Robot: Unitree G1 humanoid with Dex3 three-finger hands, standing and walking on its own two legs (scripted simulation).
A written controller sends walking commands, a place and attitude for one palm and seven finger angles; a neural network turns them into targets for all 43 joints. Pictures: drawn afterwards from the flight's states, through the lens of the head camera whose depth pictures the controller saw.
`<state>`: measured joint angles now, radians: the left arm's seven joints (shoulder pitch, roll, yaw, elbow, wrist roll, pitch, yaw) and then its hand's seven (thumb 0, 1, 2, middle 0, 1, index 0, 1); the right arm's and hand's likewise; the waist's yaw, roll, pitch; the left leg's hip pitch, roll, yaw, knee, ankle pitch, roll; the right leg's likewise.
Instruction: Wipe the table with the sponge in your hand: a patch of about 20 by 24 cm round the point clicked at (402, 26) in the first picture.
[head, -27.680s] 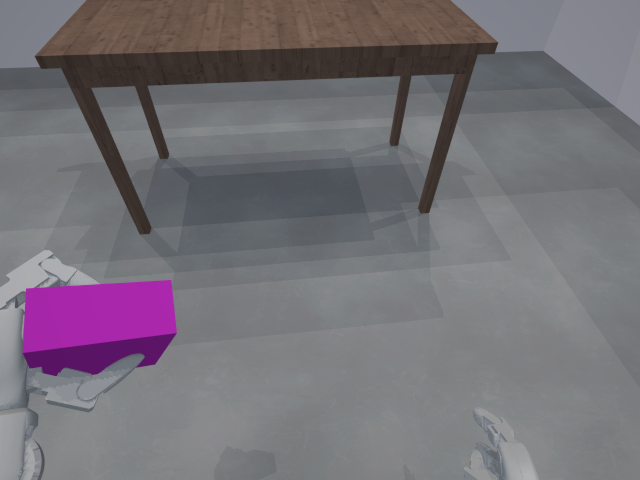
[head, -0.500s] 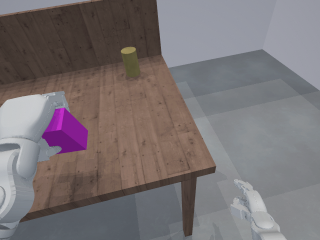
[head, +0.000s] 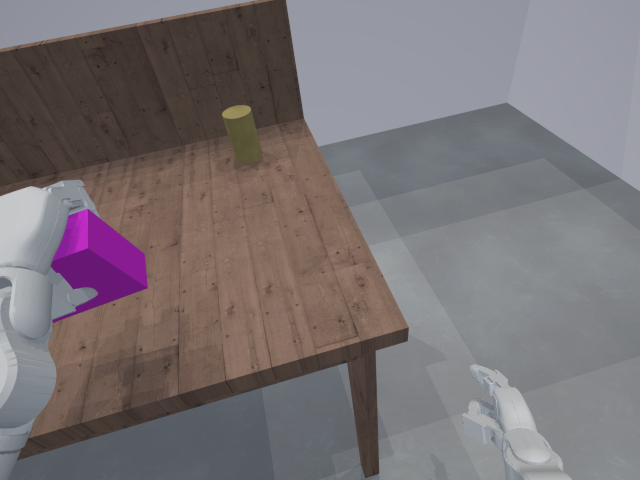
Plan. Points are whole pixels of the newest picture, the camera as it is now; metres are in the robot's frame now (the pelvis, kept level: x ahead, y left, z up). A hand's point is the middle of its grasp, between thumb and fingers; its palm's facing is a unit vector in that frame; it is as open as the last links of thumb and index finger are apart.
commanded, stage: move the sponge above the wiping area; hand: left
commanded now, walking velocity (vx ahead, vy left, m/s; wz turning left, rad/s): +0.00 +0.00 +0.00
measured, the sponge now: (76, 276) +0.25 +0.32 +0.17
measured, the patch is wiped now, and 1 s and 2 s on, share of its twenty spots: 0.00 0.00 0.00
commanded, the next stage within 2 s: none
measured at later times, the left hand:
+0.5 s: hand (82, 287) +0.24 +0.32 +0.16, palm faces +0.09 -0.07 -0.99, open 9.3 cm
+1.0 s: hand (112, 314) +0.24 +0.31 +0.12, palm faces -0.05 -0.13 -0.99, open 9.3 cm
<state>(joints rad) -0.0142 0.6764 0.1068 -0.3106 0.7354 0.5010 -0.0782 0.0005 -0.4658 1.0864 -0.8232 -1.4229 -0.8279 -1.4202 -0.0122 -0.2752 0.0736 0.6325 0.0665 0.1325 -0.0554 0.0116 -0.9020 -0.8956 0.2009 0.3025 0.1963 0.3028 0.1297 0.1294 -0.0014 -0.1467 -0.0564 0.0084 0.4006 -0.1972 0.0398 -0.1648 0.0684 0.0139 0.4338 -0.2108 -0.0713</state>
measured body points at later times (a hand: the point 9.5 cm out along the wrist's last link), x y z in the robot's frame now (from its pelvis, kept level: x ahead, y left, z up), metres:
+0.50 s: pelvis +0.00 -0.01 +0.00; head -0.01 -0.07 +0.44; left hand +0.23 +0.32 +0.22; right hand +0.25 -0.22 -0.09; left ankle +0.02 +0.09 -0.74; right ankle +0.02 -0.07 -0.74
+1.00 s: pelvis +0.00 +0.01 +0.00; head +0.01 -0.04 +0.45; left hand +0.24 +0.31 +0.17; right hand +0.25 -0.20 -0.09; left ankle +0.02 +0.09 -0.74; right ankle +0.02 -0.07 -0.74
